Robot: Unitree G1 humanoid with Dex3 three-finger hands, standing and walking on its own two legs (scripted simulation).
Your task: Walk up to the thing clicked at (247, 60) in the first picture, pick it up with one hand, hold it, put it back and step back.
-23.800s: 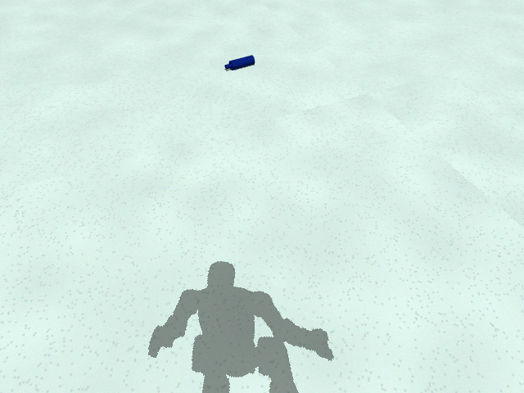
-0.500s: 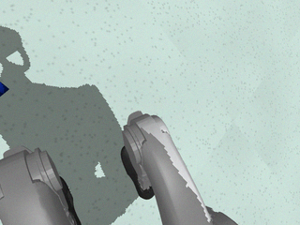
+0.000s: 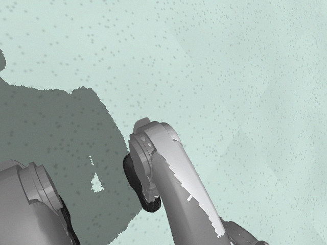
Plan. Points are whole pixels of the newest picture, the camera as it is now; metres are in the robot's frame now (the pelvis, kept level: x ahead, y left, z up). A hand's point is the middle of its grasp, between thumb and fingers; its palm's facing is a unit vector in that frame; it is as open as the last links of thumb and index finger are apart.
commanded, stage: rest palm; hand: left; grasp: from above
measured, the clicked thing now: out of the picture +0.43 +0.34 -0.28
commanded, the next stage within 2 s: close in 0.02 s
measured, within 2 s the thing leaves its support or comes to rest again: neither
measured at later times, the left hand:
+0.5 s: hand out of the picture +0.44 +0.33 -0.24, palm faces -0.30 -0.31 -0.90, open 14.1 cm
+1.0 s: hand out of the picture +0.43 +0.33 -0.25, palm faces -0.31 -0.31 -0.90, open 13.2 cm
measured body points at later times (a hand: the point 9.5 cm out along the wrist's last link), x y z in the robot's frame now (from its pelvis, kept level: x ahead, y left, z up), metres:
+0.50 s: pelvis +0.00 +0.00 +0.00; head +0.28 +0.11 +0.33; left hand +0.45 +0.34 -0.19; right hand +0.02 -0.24 -0.05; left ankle +0.07 +0.13 -0.28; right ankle +0.12 -0.12 -0.28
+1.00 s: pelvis +0.00 +0.00 +0.01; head +0.28 +0.11 +0.33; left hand +0.45 +0.34 -0.19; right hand +0.01 -0.24 -0.04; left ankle +0.07 +0.13 -0.28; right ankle +0.12 -0.12 -0.28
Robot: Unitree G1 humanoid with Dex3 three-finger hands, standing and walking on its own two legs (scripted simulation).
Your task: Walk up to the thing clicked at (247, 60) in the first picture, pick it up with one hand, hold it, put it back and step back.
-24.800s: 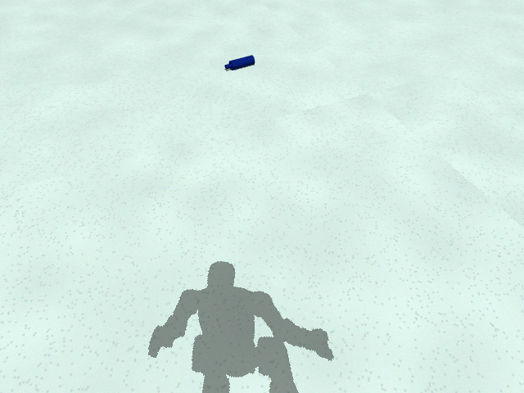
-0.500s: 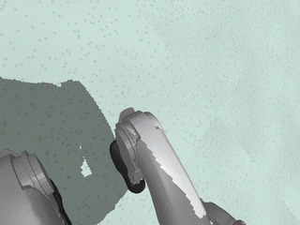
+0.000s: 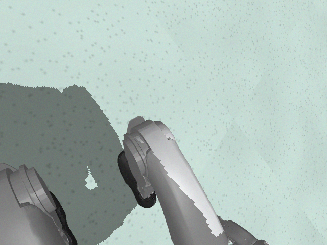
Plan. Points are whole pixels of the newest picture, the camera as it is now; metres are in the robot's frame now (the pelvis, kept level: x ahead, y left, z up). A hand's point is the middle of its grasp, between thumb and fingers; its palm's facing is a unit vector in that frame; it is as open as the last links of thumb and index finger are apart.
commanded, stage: close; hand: left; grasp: from above
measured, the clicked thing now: out of the picture +0.42 +0.35 -0.29
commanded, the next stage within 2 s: settle in 0.94 s
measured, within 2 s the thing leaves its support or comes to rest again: leaves its support in 1.42 s
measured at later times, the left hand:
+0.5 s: hand out of the picture +0.43 +0.33 -0.26, palm faces -0.30 -0.30 -0.90, open 10.8 cm
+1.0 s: hand out of the picture +0.43 +0.33 -0.26, palm faces -0.30 -0.30 -0.90, open 9.9 cm
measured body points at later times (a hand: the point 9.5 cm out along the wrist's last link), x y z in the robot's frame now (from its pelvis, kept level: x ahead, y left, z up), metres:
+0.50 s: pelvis +0.00 +0.00 +0.00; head +0.28 +0.13 +0.32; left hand +0.45 +0.34 -0.21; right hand +0.02 -0.24 -0.05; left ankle +0.07 +0.13 -0.29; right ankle +0.12 -0.12 -0.29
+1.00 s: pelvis +0.00 +0.00 +0.00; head +0.28 +0.12 +0.32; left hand +0.45 +0.34 -0.21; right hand +0.02 -0.24 -0.05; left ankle +0.07 +0.13 -0.29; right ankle +0.12 -0.12 -0.29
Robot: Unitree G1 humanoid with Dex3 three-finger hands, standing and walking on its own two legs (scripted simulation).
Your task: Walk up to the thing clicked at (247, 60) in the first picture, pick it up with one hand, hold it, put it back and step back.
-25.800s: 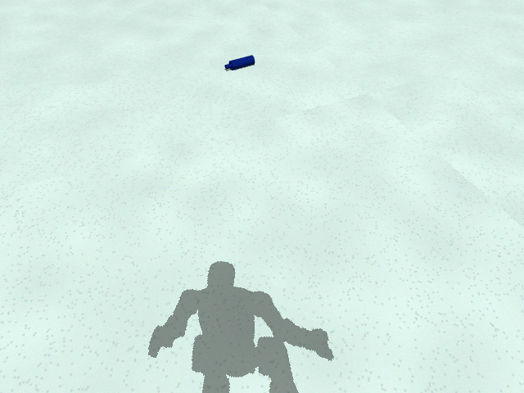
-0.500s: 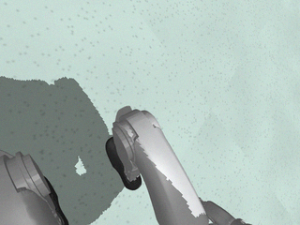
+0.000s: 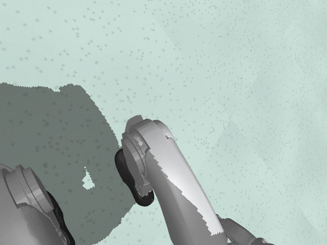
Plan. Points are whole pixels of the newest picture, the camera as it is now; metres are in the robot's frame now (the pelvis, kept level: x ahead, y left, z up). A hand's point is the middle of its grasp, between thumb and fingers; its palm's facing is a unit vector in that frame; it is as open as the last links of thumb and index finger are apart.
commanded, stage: settle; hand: left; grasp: from above
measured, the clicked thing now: out of the picture +0.43 +0.36 -0.29
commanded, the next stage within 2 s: lift in 0.94 s
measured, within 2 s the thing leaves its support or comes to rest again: leaves its support in 0.42 s
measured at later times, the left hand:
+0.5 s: hand out of the picture +0.44 +0.34 -0.24, palm faces -0.27 -0.30 -0.91, open 9.7 cm
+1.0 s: hand out of the picture +0.42 +0.34 -0.17, palm faces -0.29 -0.31 -0.90, open 9.8 cm
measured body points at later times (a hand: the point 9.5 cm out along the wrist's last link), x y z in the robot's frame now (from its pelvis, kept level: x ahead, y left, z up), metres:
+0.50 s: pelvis +0.01 +0.00 +0.01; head +0.28 +0.12 +0.34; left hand +0.45 +0.35 -0.18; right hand +0.03 -0.25 -0.05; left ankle +0.08 +0.13 -0.29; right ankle +0.13 -0.12 -0.29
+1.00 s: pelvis +0.01 -0.01 +0.01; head +0.24 +0.08 +0.39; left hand +0.43 +0.35 -0.11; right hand +0.09 -0.26 -0.09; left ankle +0.08 +0.13 -0.29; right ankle +0.13 -0.12 -0.29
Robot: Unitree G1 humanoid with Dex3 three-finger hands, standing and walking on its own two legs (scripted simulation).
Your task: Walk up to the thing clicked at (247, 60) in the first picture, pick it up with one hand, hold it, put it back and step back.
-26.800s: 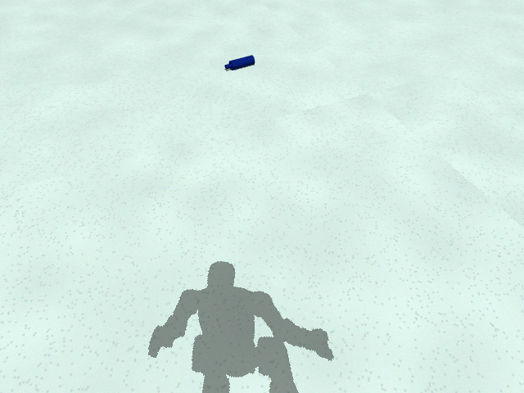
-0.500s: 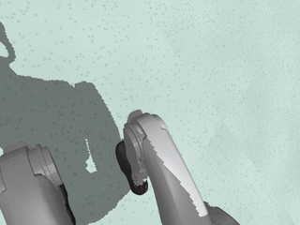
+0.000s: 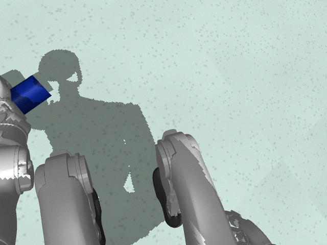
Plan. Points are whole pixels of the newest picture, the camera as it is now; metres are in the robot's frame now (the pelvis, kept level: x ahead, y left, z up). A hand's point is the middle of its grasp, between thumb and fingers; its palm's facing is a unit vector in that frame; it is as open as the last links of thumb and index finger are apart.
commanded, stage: lift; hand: left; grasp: from above
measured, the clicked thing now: (1, 112) +0.44 +0.33 -0.22
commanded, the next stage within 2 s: hold in 1.68 s
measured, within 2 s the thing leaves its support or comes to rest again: neither
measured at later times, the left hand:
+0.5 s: hand out of the picture +0.41 +0.30 -0.07, palm faces -0.31 -0.28 -0.91, open 9.6 cm
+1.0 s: hand out of the picture +0.36 +0.29 +0.13, palm faces -0.32 -0.30 -0.90, open 9.5 cm
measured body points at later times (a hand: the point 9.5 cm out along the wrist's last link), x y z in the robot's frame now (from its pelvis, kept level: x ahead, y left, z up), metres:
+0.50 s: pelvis +0.00 +0.00 +0.05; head +0.19 +0.03 +0.46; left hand +0.43 +0.31 -0.02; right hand +0.07 -0.26 -0.08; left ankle +0.08 +0.14 -0.31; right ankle +0.10 -0.12 -0.31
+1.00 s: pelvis +0.02 -0.01 +0.23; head +0.14 +0.02 +0.67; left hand +0.37 +0.30 +0.18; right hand +0.17 -0.26 +0.11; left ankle +0.08 +0.14 -0.31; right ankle +0.10 -0.12 -0.31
